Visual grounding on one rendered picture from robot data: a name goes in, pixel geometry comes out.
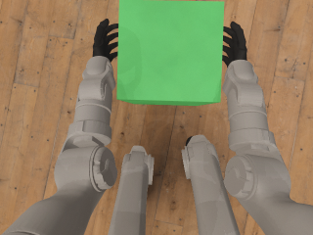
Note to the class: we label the right robot hand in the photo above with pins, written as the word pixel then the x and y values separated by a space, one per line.
pixel 237 49

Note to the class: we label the right robot shin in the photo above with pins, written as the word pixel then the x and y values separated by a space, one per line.
pixel 210 147

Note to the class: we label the robot left upper arm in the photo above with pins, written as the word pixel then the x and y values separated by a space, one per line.
pixel 82 176

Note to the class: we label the carton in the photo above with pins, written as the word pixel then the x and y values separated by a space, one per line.
pixel 169 52

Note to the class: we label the robot left forearm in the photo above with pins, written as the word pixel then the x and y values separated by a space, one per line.
pixel 93 108

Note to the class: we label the left robot thigh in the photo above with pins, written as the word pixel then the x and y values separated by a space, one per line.
pixel 130 207

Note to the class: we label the robot right upper arm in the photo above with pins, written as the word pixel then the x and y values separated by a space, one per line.
pixel 262 185

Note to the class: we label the robot right forearm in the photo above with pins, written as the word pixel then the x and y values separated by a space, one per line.
pixel 249 130

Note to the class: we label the left robot hand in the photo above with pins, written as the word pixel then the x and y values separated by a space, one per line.
pixel 101 46

